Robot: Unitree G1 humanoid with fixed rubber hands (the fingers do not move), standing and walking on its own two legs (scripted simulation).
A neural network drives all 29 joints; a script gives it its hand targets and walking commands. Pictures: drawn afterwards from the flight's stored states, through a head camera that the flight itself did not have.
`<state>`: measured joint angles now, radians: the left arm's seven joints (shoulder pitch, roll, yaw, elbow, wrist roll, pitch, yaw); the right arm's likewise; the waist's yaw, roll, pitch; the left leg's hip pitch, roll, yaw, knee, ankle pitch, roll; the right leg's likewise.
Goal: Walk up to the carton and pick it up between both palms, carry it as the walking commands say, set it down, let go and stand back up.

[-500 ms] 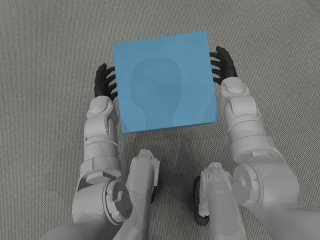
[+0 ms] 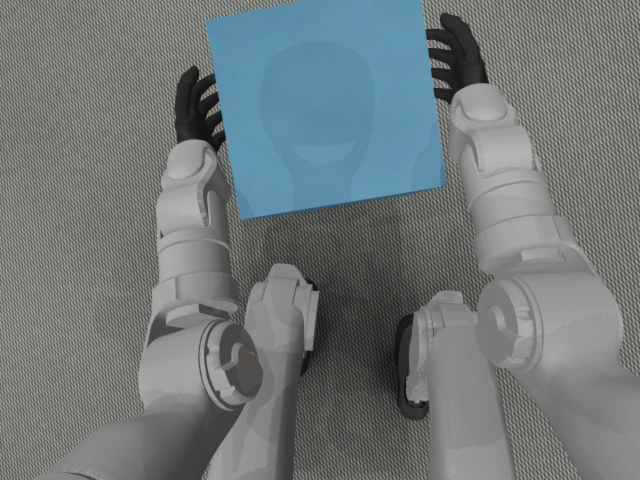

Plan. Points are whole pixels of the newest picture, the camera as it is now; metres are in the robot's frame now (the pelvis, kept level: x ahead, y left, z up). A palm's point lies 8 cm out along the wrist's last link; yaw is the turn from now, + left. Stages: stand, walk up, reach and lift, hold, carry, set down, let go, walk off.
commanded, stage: set down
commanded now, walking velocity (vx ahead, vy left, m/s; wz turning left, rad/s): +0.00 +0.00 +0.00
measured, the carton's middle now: (331, 128) +0.50 +0.09 -0.18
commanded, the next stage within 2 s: none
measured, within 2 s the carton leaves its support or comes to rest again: neither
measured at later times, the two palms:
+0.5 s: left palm (221, 143) +0.46 +0.24 -0.19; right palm (442, 98) +0.55 -0.05 -0.19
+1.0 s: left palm (224, 133) +0.49 +0.25 -0.24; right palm (427, 109) +0.56 -0.04 -0.26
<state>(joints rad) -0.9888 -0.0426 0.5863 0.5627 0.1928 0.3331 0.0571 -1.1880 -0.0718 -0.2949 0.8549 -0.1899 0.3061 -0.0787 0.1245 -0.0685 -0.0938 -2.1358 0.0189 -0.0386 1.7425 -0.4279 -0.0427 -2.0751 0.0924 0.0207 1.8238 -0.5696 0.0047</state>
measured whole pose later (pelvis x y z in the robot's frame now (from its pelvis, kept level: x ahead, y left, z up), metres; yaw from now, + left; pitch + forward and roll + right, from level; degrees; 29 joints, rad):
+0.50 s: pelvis -0.01 +0.00 -0.05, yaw +0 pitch +47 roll +1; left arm -1.14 0.02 0.57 0.61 0.14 0.31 0.08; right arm -1.36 -0.16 -0.22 0.92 -0.13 0.29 -0.10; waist 0.13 -0.06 0.06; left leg -2.29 0.01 -0.04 1.91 -0.44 -0.04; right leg -2.23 0.10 0.02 2.00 -0.60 0.02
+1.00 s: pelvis +0.00 +0.00 -0.09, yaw +1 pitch +44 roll +1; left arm -1.28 0.15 0.46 0.80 0.03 0.27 0.07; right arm -1.44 -0.24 -0.10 1.03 -0.02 0.24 -0.14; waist 0.17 -0.02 0.19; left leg -2.34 -0.01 -0.05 2.05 -0.48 -0.06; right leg -2.27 0.10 0.01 2.15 -0.65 0.01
